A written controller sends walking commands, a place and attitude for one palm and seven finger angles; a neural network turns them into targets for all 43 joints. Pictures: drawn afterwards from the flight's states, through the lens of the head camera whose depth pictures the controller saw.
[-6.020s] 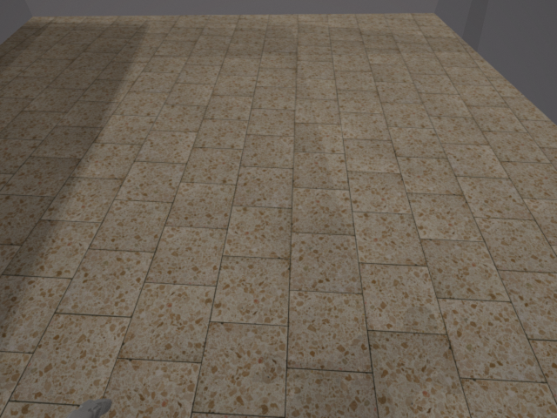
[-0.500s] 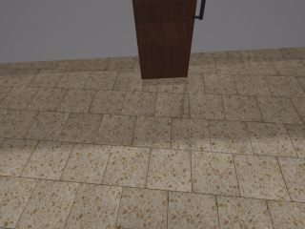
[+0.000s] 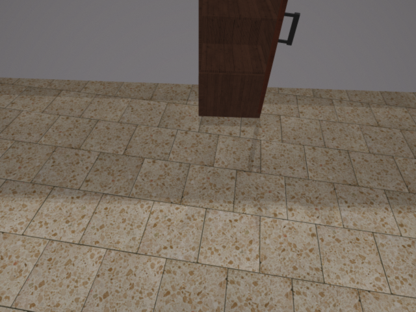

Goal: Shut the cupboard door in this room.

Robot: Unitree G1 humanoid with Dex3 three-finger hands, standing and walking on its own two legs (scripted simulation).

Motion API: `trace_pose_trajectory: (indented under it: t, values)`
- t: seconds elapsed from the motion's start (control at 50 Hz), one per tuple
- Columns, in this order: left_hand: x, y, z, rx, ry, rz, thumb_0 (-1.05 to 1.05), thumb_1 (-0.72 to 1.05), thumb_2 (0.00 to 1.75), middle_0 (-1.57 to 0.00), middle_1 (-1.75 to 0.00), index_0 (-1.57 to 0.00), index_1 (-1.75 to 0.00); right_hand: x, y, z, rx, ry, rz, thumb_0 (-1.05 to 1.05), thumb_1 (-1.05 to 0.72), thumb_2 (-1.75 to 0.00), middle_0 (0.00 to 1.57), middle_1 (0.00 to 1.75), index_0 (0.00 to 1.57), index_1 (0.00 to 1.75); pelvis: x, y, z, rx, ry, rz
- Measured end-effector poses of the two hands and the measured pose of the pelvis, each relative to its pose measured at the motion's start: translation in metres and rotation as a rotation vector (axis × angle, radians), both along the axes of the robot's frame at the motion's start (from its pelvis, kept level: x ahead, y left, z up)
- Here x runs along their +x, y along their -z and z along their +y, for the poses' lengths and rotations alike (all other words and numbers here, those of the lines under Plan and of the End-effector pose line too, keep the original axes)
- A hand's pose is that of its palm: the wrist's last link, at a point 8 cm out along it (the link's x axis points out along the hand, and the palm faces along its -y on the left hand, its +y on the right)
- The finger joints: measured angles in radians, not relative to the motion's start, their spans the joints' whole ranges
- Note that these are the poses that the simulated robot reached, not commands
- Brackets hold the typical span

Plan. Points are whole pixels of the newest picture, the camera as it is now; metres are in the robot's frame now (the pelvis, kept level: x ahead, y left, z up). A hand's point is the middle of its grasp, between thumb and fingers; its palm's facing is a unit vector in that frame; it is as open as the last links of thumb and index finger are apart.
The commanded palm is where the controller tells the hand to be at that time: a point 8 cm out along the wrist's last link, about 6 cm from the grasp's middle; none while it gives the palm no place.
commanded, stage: turn or walk to find it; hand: left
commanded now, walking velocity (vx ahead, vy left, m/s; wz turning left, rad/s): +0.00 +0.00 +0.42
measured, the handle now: (288, 28) +1.17 -0.23 +0.05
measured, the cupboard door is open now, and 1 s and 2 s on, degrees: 77 77 77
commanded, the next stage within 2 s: stand and wait in 1.00 s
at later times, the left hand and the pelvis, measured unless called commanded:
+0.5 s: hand out of the picture +0.03 +0.22 -0.19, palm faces +0.18 -0.96 -0.22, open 7.4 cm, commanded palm none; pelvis -0.02 +0.01 -0.01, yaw +10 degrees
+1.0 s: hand out of the picture -0.05 +0.15 -0.15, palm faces +0.39 -0.87 -0.29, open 7.4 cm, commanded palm none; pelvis -0.03 -0.06 +0.00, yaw +23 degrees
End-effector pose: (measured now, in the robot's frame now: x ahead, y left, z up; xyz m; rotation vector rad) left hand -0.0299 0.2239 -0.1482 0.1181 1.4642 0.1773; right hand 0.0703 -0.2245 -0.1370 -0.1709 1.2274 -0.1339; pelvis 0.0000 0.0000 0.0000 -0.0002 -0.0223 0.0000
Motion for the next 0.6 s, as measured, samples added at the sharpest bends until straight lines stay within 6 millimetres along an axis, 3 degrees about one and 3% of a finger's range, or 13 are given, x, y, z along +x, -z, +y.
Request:
trace_pose_trajectory:
  t: [0.16, 0.26, 0.34, 0.44, 0.6]
  values:
    - [0.018, -0.001, 0.008, 0.034, -0.024, -0.071, 0.0, 0.9, 0.9, -0.2, -0.3, -0.2, -0.3, -0.038, 0.009, -0.011, -0.009, -0.004, 0.117, 0.0, -0.92, -0.9, 0.21, 0.3, 0.21, 0.3, -0.005, 0.004, -0.002, 0.003, -0.037, 0.016]
    - [0.03, -0.002, 0.014, 0.061, -0.036, -0.124, 0.0, 0.9, 0.9, -0.2, -0.3, -0.2, -0.3, -0.05, 0.014, -0.017, -0.009, -0.016, 0.153, 0.01, -0.91, -0.9, 0.2, 0.3, 0.2, 0.3, -0.01, 0.008, -0.005, -0.004, -0.069, 0.028]
    - [0.035, 0.004, 0.023, 0.067, -0.057, -0.172, 0.0, 0.9, 0.9, -0.2, -0.3, -0.2, -0.3, -0.046, 0.015, -0.018, -0.032, -0.04, 0.155, 0.01, -0.91, -0.9, 0.2, 0.3, 0.2, 0.3, -0.013, 0.015, -0.001, -0.018, -0.115, 0.021]
    - [0.038, 0.015, 0.038, 0.053, -0.093, -0.201, 0.0, 0.9, 0.9, -0.2, -0.3, -0.2, -0.3, -0.028, 0.011, -0.008, -0.063, -0.085, 0.099, 0.01, -0.91, -0.9, 0.2, 0.3, 0.2, 0.3, -0.018, 0.021, 0.011, -0.011, -0.152, 0.013]
    - [0.048, -0.009, 0.043, 0.067, -0.117, -0.26, 0.0, 0.91, 0.9, -0.2, -0.3, -0.2, -0.3, -0.011, -0.006, 0.001, -0.054, -0.145, 0.046, 0.01, -0.9, -0.9, 0.2, 0.3, 0.21, 0.3, -0.024, 0.003, 0.008, -0.022, -0.209, 0.033]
